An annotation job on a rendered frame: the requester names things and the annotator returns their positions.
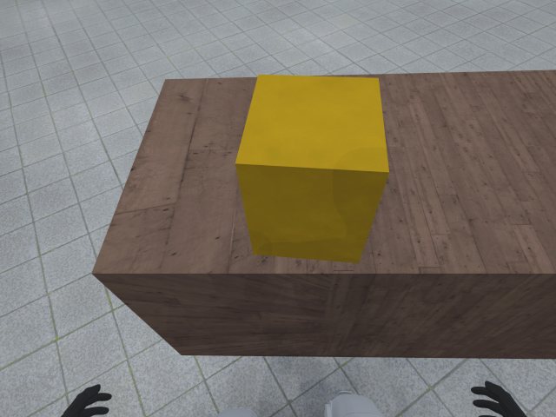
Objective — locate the robot right hand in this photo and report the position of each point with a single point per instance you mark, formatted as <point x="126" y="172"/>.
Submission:
<point x="506" y="407"/>

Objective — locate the pedestal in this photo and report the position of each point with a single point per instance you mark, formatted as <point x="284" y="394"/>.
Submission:
<point x="460" y="260"/>

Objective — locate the robot left hand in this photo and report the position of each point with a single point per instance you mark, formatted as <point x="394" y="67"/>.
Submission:
<point x="89" y="396"/>

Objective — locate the right robot thigh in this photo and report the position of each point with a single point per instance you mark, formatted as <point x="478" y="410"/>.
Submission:
<point x="351" y="405"/>

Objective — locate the robot right shin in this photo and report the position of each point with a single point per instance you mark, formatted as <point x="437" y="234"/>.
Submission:
<point x="343" y="392"/>

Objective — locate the carton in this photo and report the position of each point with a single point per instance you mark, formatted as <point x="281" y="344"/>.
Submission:
<point x="312" y="165"/>

